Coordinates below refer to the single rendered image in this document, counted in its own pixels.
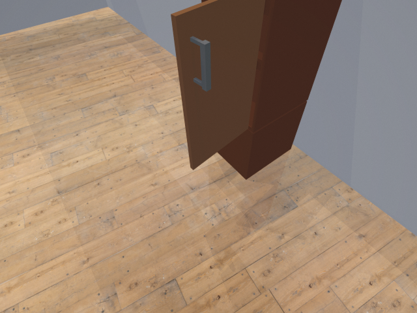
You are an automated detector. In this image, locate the cupboard door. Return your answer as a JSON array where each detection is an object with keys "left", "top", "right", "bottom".
[{"left": 171, "top": 0, "right": 265, "bottom": 170}]

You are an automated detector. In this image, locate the handle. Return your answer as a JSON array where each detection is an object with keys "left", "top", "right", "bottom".
[{"left": 190, "top": 37, "right": 211, "bottom": 91}]

